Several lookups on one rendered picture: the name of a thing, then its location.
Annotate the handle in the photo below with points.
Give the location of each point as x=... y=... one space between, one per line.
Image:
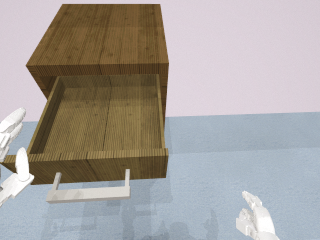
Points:
x=55 y=196

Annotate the cabinet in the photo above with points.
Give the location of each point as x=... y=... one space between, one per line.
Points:
x=102 y=39

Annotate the drawer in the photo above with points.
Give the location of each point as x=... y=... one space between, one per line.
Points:
x=94 y=127

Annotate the left robot hand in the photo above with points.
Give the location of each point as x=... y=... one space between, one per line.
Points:
x=10 y=128

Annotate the right robot hand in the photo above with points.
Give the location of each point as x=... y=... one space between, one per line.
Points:
x=252 y=223

